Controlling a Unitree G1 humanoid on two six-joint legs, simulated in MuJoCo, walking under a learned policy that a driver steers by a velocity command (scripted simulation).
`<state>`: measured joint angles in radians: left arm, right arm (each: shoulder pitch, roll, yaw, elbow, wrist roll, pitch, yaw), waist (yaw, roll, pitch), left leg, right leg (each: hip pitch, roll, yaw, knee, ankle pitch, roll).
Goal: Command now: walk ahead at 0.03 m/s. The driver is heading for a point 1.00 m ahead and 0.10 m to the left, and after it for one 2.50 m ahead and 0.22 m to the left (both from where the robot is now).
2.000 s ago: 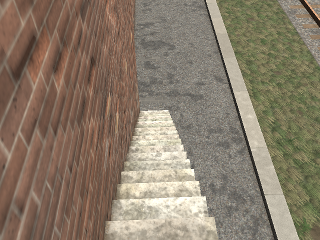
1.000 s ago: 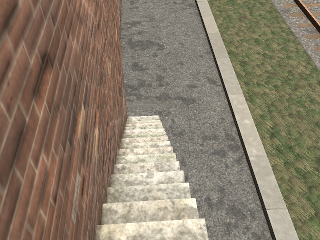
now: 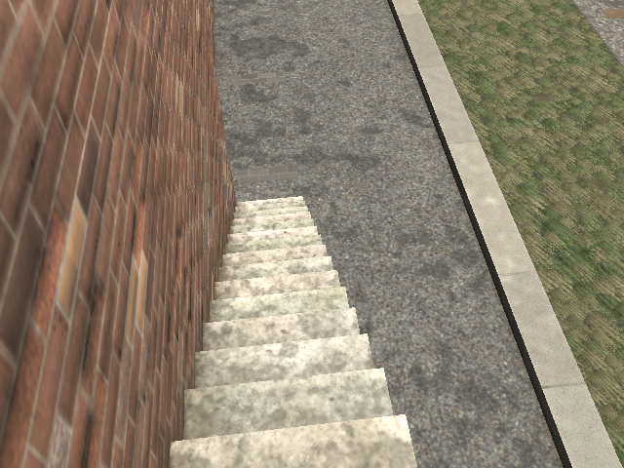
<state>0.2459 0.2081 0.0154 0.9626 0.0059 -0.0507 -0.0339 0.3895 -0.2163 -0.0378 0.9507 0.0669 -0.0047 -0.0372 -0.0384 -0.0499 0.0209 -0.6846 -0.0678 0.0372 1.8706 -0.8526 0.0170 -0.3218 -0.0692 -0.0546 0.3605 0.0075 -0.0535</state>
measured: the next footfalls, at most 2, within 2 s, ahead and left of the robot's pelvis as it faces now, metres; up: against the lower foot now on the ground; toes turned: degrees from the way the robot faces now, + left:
left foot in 0.12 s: +0.03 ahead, +0.15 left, +0.13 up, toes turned -1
left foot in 0.40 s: +0.13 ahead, +0.15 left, +0.00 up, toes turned -3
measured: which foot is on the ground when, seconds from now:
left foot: up 0.00-0.10, down 0.12-0.24, up 0.26-0.38, down 0.40-1.00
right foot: down 0.00-1.00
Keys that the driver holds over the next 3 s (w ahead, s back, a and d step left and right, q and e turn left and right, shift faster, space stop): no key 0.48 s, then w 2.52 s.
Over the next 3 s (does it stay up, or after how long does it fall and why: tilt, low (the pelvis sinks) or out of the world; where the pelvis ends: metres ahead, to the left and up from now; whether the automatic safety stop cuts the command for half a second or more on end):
stays up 1.03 0.12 -0.80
